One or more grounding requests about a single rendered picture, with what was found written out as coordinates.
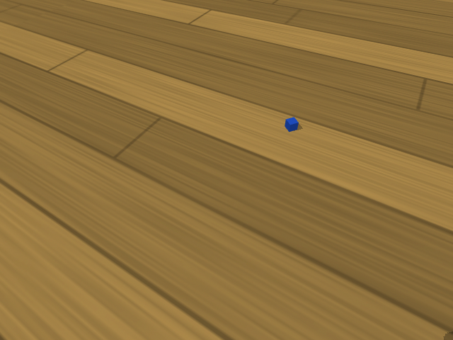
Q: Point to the cube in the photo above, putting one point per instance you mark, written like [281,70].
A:
[291,124]

